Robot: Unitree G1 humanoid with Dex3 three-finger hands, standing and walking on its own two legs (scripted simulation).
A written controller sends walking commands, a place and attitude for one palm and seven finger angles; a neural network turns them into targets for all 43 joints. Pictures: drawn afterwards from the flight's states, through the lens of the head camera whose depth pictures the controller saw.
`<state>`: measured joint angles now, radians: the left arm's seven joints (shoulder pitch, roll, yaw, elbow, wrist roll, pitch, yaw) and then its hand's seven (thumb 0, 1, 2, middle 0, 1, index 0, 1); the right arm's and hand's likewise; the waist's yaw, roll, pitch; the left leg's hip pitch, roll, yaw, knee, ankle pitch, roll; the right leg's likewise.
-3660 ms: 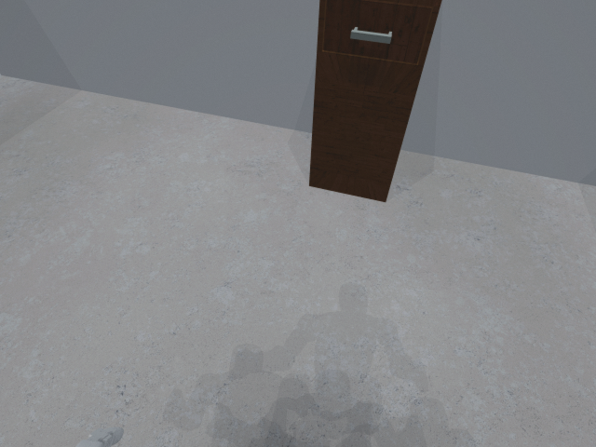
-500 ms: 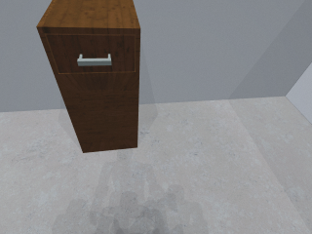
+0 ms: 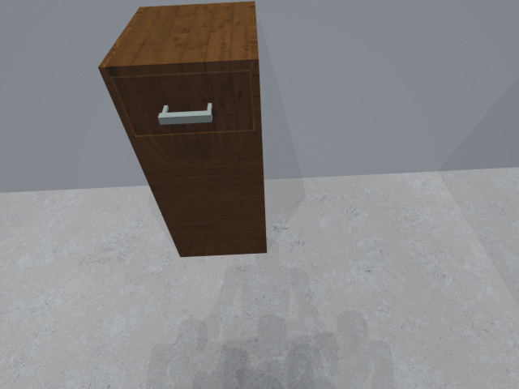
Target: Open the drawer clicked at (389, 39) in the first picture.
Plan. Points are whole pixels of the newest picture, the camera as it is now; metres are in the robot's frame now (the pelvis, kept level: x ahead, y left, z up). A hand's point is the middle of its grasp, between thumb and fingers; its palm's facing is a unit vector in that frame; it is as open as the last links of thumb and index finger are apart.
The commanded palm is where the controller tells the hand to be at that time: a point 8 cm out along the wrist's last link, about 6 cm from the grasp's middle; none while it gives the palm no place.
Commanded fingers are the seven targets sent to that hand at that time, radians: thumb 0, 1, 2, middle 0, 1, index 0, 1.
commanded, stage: take the last steps up to it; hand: left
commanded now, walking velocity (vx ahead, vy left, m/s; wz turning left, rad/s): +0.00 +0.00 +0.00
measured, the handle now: (186, 112) +0.77 +0.23 +0.01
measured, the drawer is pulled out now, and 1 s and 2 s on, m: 0.00 0.00 0.00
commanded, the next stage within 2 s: come to a stop and stand still in 0.92 s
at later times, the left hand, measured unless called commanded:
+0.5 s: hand out of the picture +0.00 +0.22 -0.18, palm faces +0.12 -0.98 -0.13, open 7.4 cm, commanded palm none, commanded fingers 0.00 0.90 0.90 -0.20 -0.30 -0.20 -0.30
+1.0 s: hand (182, 328) +0.27 +0.18 -0.16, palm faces +0.09 -0.97 -0.22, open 7.1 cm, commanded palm none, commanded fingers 0.00 0.90 0.90 -0.20 -0.30 -0.20 -0.30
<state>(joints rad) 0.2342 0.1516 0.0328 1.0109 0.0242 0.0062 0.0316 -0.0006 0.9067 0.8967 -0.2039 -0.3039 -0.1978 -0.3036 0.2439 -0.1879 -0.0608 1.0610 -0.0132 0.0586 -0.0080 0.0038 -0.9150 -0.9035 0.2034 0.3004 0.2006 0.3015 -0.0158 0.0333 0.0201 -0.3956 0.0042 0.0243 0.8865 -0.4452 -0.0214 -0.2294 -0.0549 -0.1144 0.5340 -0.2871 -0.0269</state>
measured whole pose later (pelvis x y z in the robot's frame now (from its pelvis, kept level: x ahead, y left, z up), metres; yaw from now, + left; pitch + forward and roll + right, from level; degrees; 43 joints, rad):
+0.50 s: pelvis +0.05 +0.05 +0.01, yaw +4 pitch -1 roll -1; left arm 0.35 0.19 0.05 1.12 0.03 0.02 -0.02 0.00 0.91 0.90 -0.20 -0.30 -0.20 -0.30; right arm 0.32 -0.14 -0.03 1.07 -0.02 -0.05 -0.03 0.00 -0.93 -0.90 0.20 0.30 0.20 0.30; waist 0.01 -0.04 0.02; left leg -0.06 0.03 0.13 0.38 -0.30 0.02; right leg -0.47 -0.10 -0.08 1.01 -0.32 0.02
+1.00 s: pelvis +0.21 -0.01 +0.00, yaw +4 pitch -1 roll -1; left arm 0.19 0.16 0.05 1.04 0.02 -0.05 0.02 -0.02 0.95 0.90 -0.21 -0.30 -0.20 -0.30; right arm 0.28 -0.16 -0.05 1.09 -0.02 -0.01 -0.01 0.00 -0.92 -0.90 0.20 0.30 0.20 0.30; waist -0.03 0.03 0.04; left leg -0.46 0.12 0.07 1.03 -0.34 -0.01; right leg -0.24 -0.01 -0.18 0.45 -0.19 -0.06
